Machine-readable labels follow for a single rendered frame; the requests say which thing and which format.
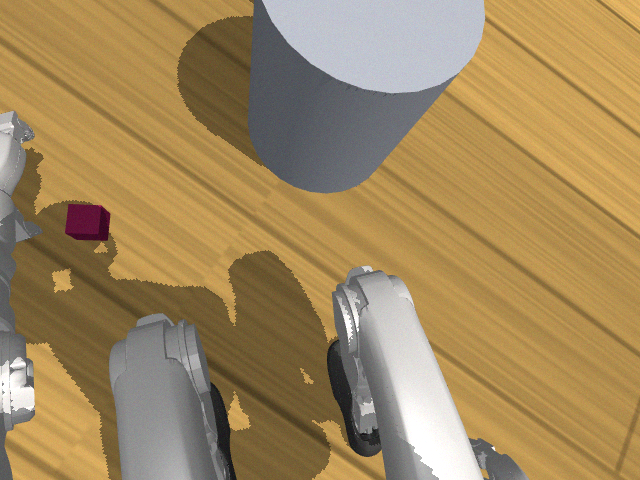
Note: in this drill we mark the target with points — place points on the left robot foot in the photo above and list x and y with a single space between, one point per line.
223 431

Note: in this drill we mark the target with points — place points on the right robot hand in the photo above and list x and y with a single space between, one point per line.
499 467

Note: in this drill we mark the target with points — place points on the left robot arm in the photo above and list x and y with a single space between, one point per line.
17 402

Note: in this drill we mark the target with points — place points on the right robot foot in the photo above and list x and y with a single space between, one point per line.
364 444

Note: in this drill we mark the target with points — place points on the left robot hand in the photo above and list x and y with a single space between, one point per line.
13 133

